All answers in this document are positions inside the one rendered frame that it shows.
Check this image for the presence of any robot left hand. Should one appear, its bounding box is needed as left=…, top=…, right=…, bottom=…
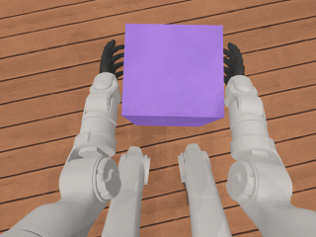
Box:
left=99, top=39, right=124, bottom=79

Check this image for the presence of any right robot shin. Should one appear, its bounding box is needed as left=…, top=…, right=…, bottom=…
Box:
left=184, top=143, right=211, bottom=190

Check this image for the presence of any robot left upper arm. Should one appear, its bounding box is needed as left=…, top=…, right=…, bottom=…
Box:
left=0, top=155, right=121, bottom=237

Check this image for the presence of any robot shin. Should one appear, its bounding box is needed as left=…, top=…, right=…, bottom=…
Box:
left=118, top=146, right=143, bottom=168
left=184, top=143, right=211, bottom=190

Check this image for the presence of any left robot shin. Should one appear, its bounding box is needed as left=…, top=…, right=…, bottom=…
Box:
left=118, top=146, right=143, bottom=168

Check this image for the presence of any robot right upper arm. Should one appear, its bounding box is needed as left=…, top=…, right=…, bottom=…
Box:
left=225, top=158, right=316, bottom=237

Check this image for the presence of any carton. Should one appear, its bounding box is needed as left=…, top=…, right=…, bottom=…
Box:
left=121, top=24, right=225, bottom=127

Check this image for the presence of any left robot forearm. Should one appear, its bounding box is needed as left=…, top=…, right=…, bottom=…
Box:
left=58, top=72, right=121, bottom=189

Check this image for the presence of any robot right hand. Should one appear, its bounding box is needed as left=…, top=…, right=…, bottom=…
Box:
left=223, top=42, right=245, bottom=86

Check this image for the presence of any right robot forearm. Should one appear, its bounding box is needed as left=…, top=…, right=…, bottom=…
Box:
left=224, top=75, right=293, bottom=191

